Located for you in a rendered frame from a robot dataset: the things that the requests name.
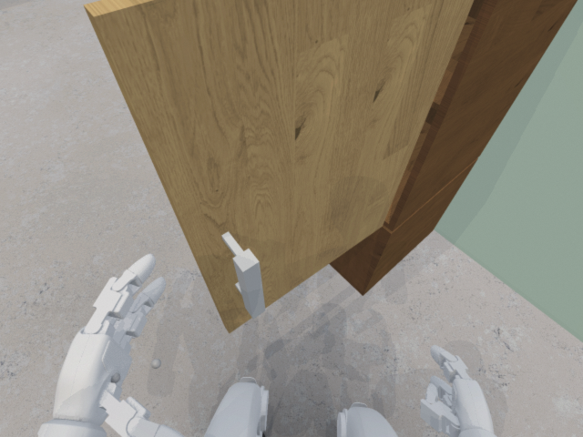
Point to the robot left thigh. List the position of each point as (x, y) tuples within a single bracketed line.
[(241, 413)]

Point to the right robot hand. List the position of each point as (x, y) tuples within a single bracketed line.
[(462, 406)]

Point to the left robot hand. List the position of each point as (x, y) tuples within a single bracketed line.
[(84, 390)]

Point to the cupboard door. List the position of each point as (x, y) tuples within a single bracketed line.
[(287, 123)]

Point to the left robot forearm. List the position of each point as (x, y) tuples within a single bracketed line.
[(68, 428)]

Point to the robot right thigh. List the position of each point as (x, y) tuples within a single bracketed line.
[(363, 422)]

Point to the robot thigh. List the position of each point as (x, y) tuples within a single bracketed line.
[(241, 413), (363, 422)]

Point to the handle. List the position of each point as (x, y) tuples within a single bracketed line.
[(249, 276)]

